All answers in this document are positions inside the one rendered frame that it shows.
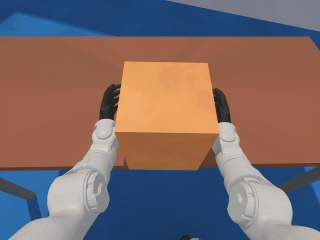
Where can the robot right upper arm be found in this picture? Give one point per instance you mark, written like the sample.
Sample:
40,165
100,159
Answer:
264,212

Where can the robot left forearm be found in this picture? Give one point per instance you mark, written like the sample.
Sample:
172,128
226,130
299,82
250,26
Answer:
102,153

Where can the table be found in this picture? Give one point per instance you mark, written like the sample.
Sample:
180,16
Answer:
52,87

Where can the left robot hand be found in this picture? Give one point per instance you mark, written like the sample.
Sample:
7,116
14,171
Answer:
108,108

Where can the right robot hand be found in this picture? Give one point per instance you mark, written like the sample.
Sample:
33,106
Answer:
221,106

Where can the carton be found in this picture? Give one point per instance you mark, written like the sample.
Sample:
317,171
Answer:
166,116

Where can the robot right forearm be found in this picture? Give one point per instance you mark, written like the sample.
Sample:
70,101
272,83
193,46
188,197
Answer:
232,162

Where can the robot left upper arm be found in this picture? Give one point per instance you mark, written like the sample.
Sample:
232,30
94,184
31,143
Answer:
74,202

